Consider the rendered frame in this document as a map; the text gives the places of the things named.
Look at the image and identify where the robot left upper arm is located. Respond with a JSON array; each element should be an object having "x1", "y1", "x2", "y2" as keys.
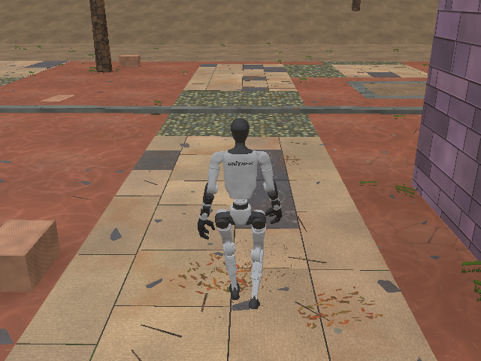
[{"x1": 207, "y1": 151, "x2": 225, "y2": 194}]

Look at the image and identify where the right robot foot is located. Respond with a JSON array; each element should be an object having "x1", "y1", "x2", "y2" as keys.
[{"x1": 249, "y1": 296, "x2": 260, "y2": 309}]

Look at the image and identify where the robot left shin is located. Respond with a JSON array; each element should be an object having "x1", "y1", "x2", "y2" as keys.
[{"x1": 222, "y1": 243, "x2": 237, "y2": 291}]

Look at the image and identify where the robot right forearm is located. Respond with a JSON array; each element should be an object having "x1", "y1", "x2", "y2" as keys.
[{"x1": 268, "y1": 181, "x2": 281, "y2": 211}]

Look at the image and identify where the robot left forearm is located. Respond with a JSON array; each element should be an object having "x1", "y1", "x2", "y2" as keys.
[{"x1": 199, "y1": 183, "x2": 214, "y2": 220}]

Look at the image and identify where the left robot hand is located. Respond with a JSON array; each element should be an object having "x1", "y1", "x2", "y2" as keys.
[{"x1": 198, "y1": 218, "x2": 215, "y2": 240}]

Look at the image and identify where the right robot hand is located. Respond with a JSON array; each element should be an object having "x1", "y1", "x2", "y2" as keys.
[{"x1": 265, "y1": 208, "x2": 282, "y2": 224}]

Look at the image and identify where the robot right upper arm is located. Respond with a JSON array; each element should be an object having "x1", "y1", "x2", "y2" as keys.
[{"x1": 256, "y1": 151, "x2": 275, "y2": 192}]

